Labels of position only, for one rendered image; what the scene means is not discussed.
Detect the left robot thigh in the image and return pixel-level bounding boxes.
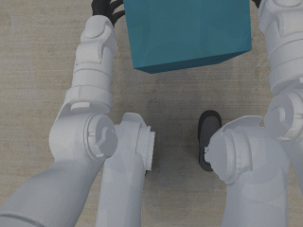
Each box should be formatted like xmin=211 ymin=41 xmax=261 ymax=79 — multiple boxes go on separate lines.
xmin=95 ymin=120 xmax=155 ymax=227

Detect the robot right forearm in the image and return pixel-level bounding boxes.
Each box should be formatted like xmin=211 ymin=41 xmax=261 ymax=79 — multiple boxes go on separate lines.
xmin=258 ymin=0 xmax=303 ymax=96

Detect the robot thigh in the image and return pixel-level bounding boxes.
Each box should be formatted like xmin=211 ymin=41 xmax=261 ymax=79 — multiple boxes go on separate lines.
xmin=215 ymin=126 xmax=289 ymax=227
xmin=95 ymin=120 xmax=155 ymax=227

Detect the robot left hand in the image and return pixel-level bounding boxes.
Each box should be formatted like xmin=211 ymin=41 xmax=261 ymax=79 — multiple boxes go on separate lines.
xmin=91 ymin=0 xmax=125 ymax=28

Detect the right robot thigh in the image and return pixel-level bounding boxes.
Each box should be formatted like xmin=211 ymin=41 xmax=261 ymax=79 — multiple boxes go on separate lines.
xmin=215 ymin=126 xmax=289 ymax=227

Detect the carton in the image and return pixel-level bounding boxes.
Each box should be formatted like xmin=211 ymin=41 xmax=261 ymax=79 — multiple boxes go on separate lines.
xmin=123 ymin=0 xmax=252 ymax=74

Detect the robot left forearm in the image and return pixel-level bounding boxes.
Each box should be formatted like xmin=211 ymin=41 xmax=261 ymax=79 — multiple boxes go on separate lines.
xmin=48 ymin=15 xmax=118 ymax=143

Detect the right robot upper arm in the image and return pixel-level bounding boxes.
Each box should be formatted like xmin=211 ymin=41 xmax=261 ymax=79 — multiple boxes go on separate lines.
xmin=263 ymin=88 xmax=303 ymax=196

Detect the left robot upper arm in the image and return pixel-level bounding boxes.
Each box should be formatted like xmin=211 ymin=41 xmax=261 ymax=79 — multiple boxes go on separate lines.
xmin=0 ymin=112 xmax=118 ymax=227

